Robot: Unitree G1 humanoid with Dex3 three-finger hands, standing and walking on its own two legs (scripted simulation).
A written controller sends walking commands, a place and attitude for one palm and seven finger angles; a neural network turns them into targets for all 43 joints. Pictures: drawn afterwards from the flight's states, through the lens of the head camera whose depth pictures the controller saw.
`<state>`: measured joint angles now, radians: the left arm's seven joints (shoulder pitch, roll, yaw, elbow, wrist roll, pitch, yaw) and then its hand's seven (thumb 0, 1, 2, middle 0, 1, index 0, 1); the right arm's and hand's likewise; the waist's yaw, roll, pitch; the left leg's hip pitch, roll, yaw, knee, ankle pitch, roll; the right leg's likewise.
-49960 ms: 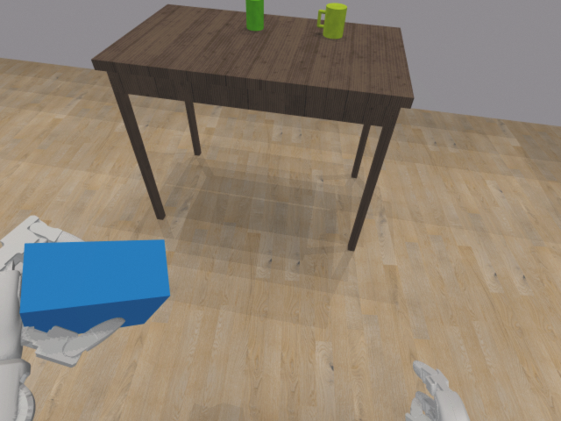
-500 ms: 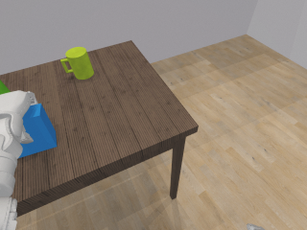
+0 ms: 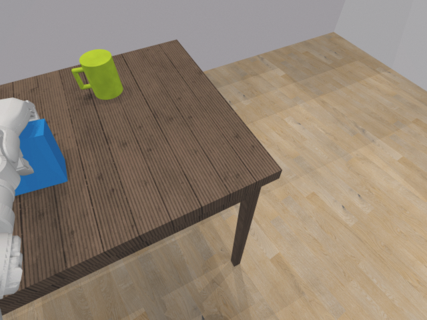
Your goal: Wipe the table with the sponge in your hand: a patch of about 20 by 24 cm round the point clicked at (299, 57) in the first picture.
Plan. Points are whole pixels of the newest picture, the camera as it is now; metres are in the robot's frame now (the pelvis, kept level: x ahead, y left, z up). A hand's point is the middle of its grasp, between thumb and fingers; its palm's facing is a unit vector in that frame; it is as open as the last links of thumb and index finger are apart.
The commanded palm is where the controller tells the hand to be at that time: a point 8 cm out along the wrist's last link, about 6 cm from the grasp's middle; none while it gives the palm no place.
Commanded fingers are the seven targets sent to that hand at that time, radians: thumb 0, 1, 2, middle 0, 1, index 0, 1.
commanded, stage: wipe forward along the first lane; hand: left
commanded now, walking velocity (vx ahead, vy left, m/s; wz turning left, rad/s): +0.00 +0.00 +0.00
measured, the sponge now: (23, 167) +0.38 +0.39 +0.05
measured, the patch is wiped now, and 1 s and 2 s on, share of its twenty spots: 0.15 0.25 0.40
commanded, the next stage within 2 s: slide across to the middle lane in 0.44 s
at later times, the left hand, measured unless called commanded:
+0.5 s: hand (17, 127) +0.44 +0.40 +0.11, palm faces -0.15 +0.00 -0.99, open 10.4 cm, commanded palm +0.44 +0.39 +0.14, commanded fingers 0.00 0.10 1.30 -1.20 -1.60 -1.20 -1.60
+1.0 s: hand (41, 117) +0.46 +0.36 +0.12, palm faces -0.10 +0.00 -1.00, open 10.4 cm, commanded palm +0.45 +0.34 +0.16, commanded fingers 0.00 0.10 1.30 -1.20 -1.60 -1.20 -1.60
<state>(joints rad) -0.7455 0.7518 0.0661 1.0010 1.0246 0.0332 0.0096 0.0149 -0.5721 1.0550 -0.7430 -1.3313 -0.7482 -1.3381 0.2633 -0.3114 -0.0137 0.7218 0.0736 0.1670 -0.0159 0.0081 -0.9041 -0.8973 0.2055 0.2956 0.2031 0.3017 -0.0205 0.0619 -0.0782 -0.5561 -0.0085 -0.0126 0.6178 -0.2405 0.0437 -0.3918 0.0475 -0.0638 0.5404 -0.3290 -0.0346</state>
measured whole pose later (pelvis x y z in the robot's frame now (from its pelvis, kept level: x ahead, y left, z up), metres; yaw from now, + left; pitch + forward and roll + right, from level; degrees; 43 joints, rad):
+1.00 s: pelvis +0.01 +0.01 +0.00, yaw +0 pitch +12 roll -2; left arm -0.87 0.71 0.02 1.07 1.03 0.06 0.05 0.01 -0.55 1.05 -0.71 -1.36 -0.72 -1.37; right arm 0.29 -0.30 -0.02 0.75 0.06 0.14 0.00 0.01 -0.90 -0.90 0.21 0.30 0.20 0.30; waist -0.06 0.06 -0.08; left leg -0.55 -0.02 -0.01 0.59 -0.24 0.05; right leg -0.38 0.04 -0.05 0.49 -0.32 -0.02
